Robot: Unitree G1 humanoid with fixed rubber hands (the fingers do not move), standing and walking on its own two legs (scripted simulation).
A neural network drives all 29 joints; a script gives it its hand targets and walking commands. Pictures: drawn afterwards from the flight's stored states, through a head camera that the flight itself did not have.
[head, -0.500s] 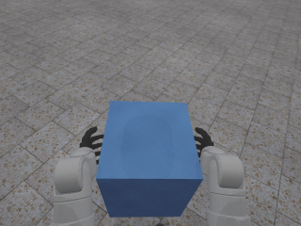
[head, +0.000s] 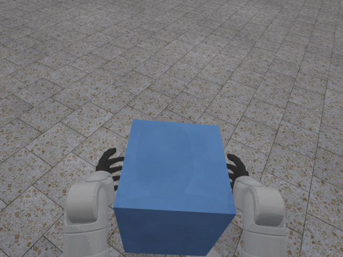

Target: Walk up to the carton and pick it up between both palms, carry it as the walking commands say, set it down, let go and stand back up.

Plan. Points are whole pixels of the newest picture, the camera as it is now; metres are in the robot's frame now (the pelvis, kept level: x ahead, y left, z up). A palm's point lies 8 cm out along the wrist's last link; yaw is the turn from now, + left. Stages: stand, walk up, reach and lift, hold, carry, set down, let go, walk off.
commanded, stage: carry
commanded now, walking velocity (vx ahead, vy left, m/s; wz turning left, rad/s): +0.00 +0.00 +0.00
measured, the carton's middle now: (170, 190) +0.27 -0.01 +0.01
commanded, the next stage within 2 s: none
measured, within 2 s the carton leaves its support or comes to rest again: neither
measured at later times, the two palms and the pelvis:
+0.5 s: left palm (95, 198) +0.21 +0.14 +0.10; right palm (246, 190) +0.22 -0.15 +0.09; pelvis -0.04 -0.02 +0.01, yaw +3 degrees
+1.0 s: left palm (100, 185) +0.24 +0.14 +0.09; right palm (242, 180) +0.25 -0.15 +0.08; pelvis -0.02 -0.02 +0.01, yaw +2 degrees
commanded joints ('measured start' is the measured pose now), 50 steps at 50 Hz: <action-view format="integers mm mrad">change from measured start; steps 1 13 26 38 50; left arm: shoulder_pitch -753 -638 -740 -695 -681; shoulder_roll -924 -899 -922 -912 -912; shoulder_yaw -689 -644 -681 -672 -653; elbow -263 -126 -184 -212 -170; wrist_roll -444 -394 -439 -422 -401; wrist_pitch -60 -55 -40 -54 -98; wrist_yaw -282 -306 -309 -299 -301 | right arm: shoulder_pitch -847 -755 -787 -759 -757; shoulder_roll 916 917 946 929 918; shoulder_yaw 749 741 721 728 716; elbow -276 -154 -150 -196 -190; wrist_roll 463 401 433 425 400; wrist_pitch -65 -54 -42 -56 -100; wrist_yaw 267 254 269 260 258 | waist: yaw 13 9 11 16 15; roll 200 -50 45 48 11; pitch -457 -426 -365 -454 -484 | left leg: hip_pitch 270 161 84 143 198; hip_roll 250 115 112 132 139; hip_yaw -307 -183 -196 -199 -188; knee -277 -293 -368 -347 -284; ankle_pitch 303 -42 -180 -67 135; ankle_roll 100 -21 -36 -24 -12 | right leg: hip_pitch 127 210 200 255 285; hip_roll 35 -117 -72 -71 -87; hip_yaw -41 118 67 53 58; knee -289 -562 -524 -490 -473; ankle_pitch -134 -110 -174 -38 132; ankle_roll -16 -65 -56 -53 -54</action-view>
